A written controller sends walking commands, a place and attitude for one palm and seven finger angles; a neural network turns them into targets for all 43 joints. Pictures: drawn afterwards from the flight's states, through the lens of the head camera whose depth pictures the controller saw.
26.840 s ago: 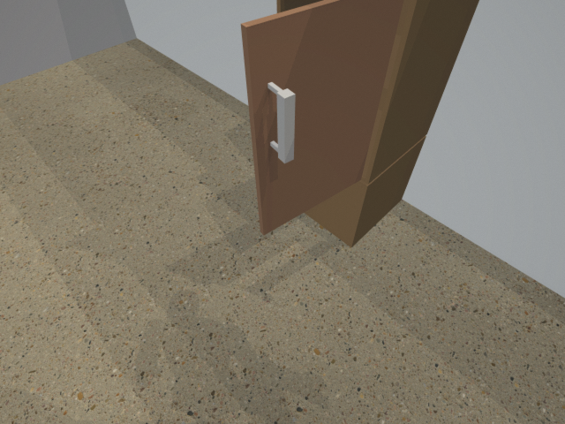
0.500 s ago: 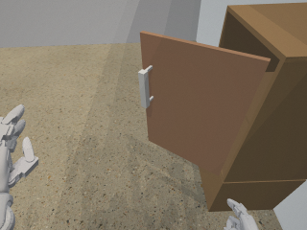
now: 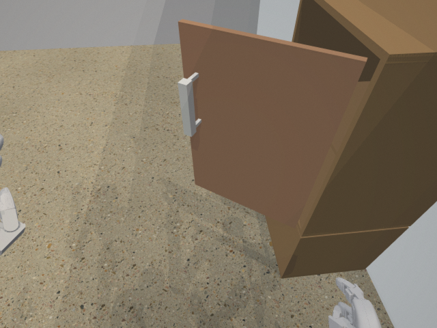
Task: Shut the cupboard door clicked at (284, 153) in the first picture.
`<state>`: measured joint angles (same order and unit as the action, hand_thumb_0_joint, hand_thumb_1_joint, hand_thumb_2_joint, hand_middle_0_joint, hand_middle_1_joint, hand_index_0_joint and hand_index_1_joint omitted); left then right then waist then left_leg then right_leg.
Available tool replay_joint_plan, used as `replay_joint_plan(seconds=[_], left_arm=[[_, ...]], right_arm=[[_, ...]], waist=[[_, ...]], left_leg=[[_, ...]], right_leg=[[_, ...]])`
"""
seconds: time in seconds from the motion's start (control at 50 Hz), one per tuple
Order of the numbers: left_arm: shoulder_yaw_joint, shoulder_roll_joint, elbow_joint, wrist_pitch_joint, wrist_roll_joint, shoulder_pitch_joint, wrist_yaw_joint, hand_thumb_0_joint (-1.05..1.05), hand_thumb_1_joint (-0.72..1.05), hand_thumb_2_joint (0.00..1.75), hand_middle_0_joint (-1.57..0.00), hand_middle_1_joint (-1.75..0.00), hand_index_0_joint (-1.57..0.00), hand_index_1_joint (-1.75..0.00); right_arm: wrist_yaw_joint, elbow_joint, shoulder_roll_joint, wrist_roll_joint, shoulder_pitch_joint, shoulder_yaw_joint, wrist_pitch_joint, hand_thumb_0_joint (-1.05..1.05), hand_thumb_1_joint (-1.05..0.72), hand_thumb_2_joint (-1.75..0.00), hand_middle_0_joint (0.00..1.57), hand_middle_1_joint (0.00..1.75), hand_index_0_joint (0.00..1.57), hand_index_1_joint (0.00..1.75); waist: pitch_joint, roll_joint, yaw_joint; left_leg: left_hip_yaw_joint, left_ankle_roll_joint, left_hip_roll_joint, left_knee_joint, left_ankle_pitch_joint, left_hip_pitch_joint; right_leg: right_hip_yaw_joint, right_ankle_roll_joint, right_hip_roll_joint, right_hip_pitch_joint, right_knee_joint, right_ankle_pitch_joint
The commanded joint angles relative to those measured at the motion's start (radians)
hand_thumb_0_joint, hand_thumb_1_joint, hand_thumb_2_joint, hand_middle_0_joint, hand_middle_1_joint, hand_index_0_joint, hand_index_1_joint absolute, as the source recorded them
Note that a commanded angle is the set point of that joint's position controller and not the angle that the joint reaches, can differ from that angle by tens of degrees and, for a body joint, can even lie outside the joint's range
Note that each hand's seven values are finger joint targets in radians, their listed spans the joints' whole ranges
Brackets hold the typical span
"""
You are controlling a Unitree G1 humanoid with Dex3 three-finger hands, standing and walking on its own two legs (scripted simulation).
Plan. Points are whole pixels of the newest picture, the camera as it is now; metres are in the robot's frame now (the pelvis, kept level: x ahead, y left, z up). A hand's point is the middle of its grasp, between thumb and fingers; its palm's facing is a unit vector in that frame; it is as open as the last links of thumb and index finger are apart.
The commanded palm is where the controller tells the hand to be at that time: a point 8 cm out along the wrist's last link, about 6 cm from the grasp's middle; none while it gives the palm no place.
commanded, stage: step back with the hand held close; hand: left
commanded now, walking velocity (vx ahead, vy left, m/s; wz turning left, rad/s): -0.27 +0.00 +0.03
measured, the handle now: (192, 105) +0.64 +0.12 +0.07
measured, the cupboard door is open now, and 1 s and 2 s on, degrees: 56 56 56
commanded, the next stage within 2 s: stop stepping back and stand still in 0.80 s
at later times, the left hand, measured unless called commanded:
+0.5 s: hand out of the picture +0.09 +0.26 +0.19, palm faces +0.52 -0.73 -0.44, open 7.4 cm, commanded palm +0.03 +0.28 +0.19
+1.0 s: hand out of the picture -0.04 +0.25 +0.19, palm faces +0.52 -0.78 -0.35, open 7.4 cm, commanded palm -0.09 +0.28 +0.19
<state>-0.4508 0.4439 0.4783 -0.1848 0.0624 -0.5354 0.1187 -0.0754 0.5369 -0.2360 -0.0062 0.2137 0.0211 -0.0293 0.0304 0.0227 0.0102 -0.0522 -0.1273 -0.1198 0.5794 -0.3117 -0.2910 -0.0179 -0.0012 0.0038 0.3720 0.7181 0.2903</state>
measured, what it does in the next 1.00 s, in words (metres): walks backwards: right foot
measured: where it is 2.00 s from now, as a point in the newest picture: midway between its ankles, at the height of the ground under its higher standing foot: outside the picture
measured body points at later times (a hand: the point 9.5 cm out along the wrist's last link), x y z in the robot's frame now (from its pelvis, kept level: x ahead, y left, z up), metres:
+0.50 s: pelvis -0.10 -0.02 +0.00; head -0.11 -0.01 +0.45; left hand +0.05 +0.29 +0.21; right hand +0.06 -0.28 -0.07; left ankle -0.01 +0.04 -0.72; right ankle -0.03 -0.13 -0.72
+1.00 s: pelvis -0.22 -0.03 -0.01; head -0.24 +0.00 +0.44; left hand -0.07 +0.29 +0.20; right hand -0.01 -0.25 -0.06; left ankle -0.05 +0.04 -0.73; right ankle -0.28 -0.17 -0.73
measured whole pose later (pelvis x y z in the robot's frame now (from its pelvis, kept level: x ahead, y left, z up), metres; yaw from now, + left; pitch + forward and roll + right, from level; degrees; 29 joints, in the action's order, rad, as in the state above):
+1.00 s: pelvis -0.22 -0.03 -0.01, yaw +3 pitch +0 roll -4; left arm -0.40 0.42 0.48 -0.26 0.04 -0.45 0.15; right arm -0.08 0.65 -0.19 -0.02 0.16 0.00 0.07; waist 0.07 0.00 0.03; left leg -0.08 -0.08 0.03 0.49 0.01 -0.51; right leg -0.04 -0.01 0.08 0.14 0.55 0.41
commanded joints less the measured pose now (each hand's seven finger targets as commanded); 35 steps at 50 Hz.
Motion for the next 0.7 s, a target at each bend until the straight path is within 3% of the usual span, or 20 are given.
replay_joint_plan(seconds=[0.0, 0.04, 0.06, 0.1, 0.14, 0.18, 0.24, 0.26, 0.3, 0.34, 0.4, 0.46, 0.5, 0.54, 0.6, 0.64, 0.68], left_arm=[[-0.093, 0.122, 0.122, -0.063, -0.007, 0.046, 0.013, 0.00, 0.90, 0.90, -0.20, -0.30, -0.20, -0.30], [-0.102, 0.141, 0.116, -0.070, -0.014, 0.054, 0.011, 0.00, 0.90, 0.90, -0.20, -0.30, -0.20, -0.30], [-0.075, 0.129, 0.137, -0.076, -0.009, 0.069, 0.010, 0.00, 0.90, 0.90, -0.20, -0.30, -0.20, -0.30], [-0.082, 0.147, 0.180, -0.084, -0.006, 0.068, 0.017, 0.00, 0.90, 0.90, -0.20, -0.30, -0.20, -0.30], [-0.116, 0.184, 0.255, -0.087, -0.003, 0.022, 0.022, 0.00, 0.90, 0.90, -0.20, -0.30, -0.20, -0.30], [-0.140, 0.205, 0.325, -0.094, 0.005, -0.015, 0.025, 0.00, 0.90, 0.90, -0.20, -0.30, -0.20, -0.30], [-0.219, 0.260, 0.323, -0.097, 0.003, -0.077, 0.040, 0.00, 0.90, 0.90, -0.20, -0.30, -0.20, -0.30], [-0.195, 0.230, 0.315, -0.099, 0.005, -0.071, 0.040, 0.00, 0.90, 0.90, -0.20, -0.30, -0.20, -0.30], [-0.200, 0.225, 0.252, -0.110, -0.005, -0.042, 0.049, 0.00, 0.90, 0.90, -0.20, -0.30, -0.20, -0.30], [-0.172, 0.203, 0.183, -0.110, -0.012, 0.003, 0.056, 0.00, 0.90, 0.90, -0.20, -0.30, -0.20, -0.30], [-0.100, 0.156, 0.098, -0.115, -0.017, 0.055, 0.065, 0.00, 0.90, 0.90, -0.20, -0.30, -0.20, -0.30], [-0.058, 0.145, 0.094, -0.123, -0.027, 0.091, 0.068, 0.00, 0.90, 0.90, -0.20, -0.30, -0.20, -0.30], [-0.062, 0.149, 0.134, -0.134, -0.039, 0.103, 0.069, 0.00, 0.90, 0.90, -0.20, -0.30, -0.20, -0.30], [-0.107, 0.190, 0.201, -0.146, -0.047, 0.116, 0.065, 0.00, 0.90, 0.90, -0.20, -0.30, -0.20, -0.30], [-0.162, 0.227, 0.309, -0.156, -0.035, 0.093, 0.051, 0.00, 0.90, 0.90, -0.20, -0.30, -0.20, -0.30], [-0.217, 0.254, 0.287, -0.155, -0.043, 0.015, 0.041, 0.00, 0.90, 0.90, -0.20, -0.30, -0.20, -0.30], [-0.213, 0.218, 0.242, -0.155, -0.031, -0.017, 0.030, 0.00, 0.90, 0.90, -0.20, -0.30, -0.20, -0.30]], right_arm=[[-0.004, -0.152, -0.143, 0.004, -0.091, 0.049, 0.058, 0.00, -0.90, -0.90, 0.20, 0.30, 0.20, 0.30], [-0.003, -0.144, -0.152, 0.004, -0.097, 0.049, 0.059, 0.00, -0.90, -0.90, 0.20, 0.30, 0.20, 0.30], [-0.001, -0.151, -0.147, -0.004, -0.108, 0.044, 0.059, 0.00, -0.90, -0.90, 0.20, 0.30, 0.20, 0.30], [0.002, -0.153, -0.140, -0.007, -0.104, 0.040, 0.057, 0.00, -0.90, -0.90, 0.20, 0.30, 0.20, 0.30], [0.007, -0.160, -0.135, -0.007, -0.106, 0.042, 0.059, 0.00, -0.90, -0.90, 0.20, 0.30, 0.20, 0.30], [0.006, -0.182, -0.126, -0.012, -0.124, 0.032, 0.059, 0.00, -0.90, -0.90, 0.20, 0.30, 0.20, 0.30], [-0.001, -0.185, -0.130, -0.008, -0.117, 0.027, 0.063, 0.00, -0.90, -0.90, 0.20, 0.30, 0.20, 0.30], [-0.004, -0.186, -0.122, -0.008, -0.116, 0.023, 0.063, 0.00, -0.90, -0.90, 0.20, 0.30, 0.20, 0.30], [-0.012, -0.175, -0.131, -0.001, -0.110, 0.027, 0.067, 0.00, -0.90, -0.90, 0.20, 0.30, 0.20, 0.30], [-0.015, -0.155, -0.138, 0.001, -0.094, 0.036, 0.072, 0.00, -0.90, -0.90, 0.20, 0.30, 0.20, 0.30], [-0.009, -0.125, -0.136, -0.001, -0.074, 0.038, 0.081, 0.00, -0.90, -0.90, 0.20, 0.30, 0.20, 0.30], [-0.007, -0.119, -0.140, -0.007, -0.078, 0.037, 0.094, 0.00, -0.90, -0.90, 0.20, 0.30, 0.20, 0.30], [-0.008, -0.125, -0.152, -0.008, -0.083, 0.039, 0.103, 0.00, -0.90, -0.90, 0.20, 0.30, 0.20, 0.30], [-0.013, -0.133, -0.157, -0.004, -0.114, 0.042, 0.115, 0.00, -0.90, -0.90, 0.20, 0.30, 0.20, 0.30], [-0.010, -0.133, -0.140, 0.010, -0.116, 0.052, 0.136, 0.00, -0.90, -0.90, 0.20, 0.30, 0.20, 0.30], [0.000, -0.140, -0.152, 0.015, -0.134, 0.060, 0.149, 0.00, -0.90, -0.90, 0.20, 0.30, 0.20, 0.30], [0.001, -0.126, -0.143, 0.022, -0.149, 0.053, 0.148, 0.00, -0.90, -0.90, 0.20, 0.30, 0.20, 0.30]], waist=[[0.009, 0.013, -0.010], [0.014, -0.019, -0.012], [0.060, -0.026, -0.015], [0.187, 0.024, -0.014], [0.261, 0.048, -0.006], [0.281, 0.046, -0.006], [0.237, 0.056, -0.008], [0.196, 0.051, -0.014], [0.093, 0.053, -0.024], [0.016, 0.027, -0.032], [-0.042, -0.022, -0.040], [-0.038, -0.014, -0.037], [0.003, 0.054, -0.031], [0.054, 0.121, -0.016], [0.191, 0.140, -0.005], [0.185, 0.184, 0.001], [0.113, 0.228, 0.001]], left_leg=[[0.272, 0.048, 0.344, -0.224, 0.307, -0.231], [0.257, 0.060, 0.305, -0.195, 0.262, -0.239], [0.231, 0.071, 0.277, -0.146, 0.327, -0.193], [0.199, 0.085, 0.262, -0.091, 0.453, -0.087], [0.207, 0.080, 0.265, -0.090, 0.405, -0.064], [0.209, 0.062, 0.257, -0.092, 0.279, -0.115], [0.222, 0.051, 0.240, -0.106, 0.027, -0.269], [0.222, 0.053, 0.229, -0.103, -0.055, -0.293], [0.227, 0.051, 0.217, -0.103, -0.226, -0.351], [0.237, 0.060, 0.210, -0.076, -0.266, -0.335], [0.227, 0.072, 0.194, -0.039, -0.212, -0.235], [0.256, 0.057, 0.219, -0.125, -0.239, -0.229], [0.307, 0.026, 0.272, -0.250, -0.356, -0.354], [0.394, -0.008, 0.343, -0.384, -0.416, -0.496], [0.368, -0.010, 0.381, -0.371, -0.296, -0.402], [0.350, -0.010, 0.394, -0.396, -0.419, -0.491], [0.313, 0.019, 0.400, -0.446, -0.477, -0.552]], right_leg=[[-0.044, 0.002, -0.028, -0.213, -0.031, -0.068], [-0.068, 0.012, -0.046, -0.229, -0.100, -0.213], [-0.094, 0.025, -0.073, -0.224, -0.119, -0.324], [-0.124, 0.034, -0.107, -0.226, -0.108, -0.418], [-0.106, 0.029, -0.090, -0.236, -0.098, -0.327], [-0.116, 0.027, -0.088, -0.263, -0.108, -0.286], [-0.154, 0.037, -0.106, -0.305, -0.136, -0.204], [-0.174, 0.047, -0.117, -0.272, -0.159, -0.140], [-0.217, 0.056, -0.123, -0.186, -0.221, 0.019], [-0.239, 0.065, -0.132, -0.073, -0.291, 0.158], [-0.221, 0.066, -0.143, 0.087, -0.369, 0.242], [-0.132, 0.038, -0.095, 0.083, -0.338, 0.243], [-0.076, 0.012, -0.033, -0.079, -0.213, 0.177], [-0.032, -0.004, 0.037, -0.281, -0.016, 0.008], [-0.016, -0.008, 0.063, -0.341, 0.065, -0.044], [-0.010, -0.002, 0.087, -0.404, 0.104, 0.044], [0.031, 0.012, 0.107, -0.403, 0.099, 0.139]])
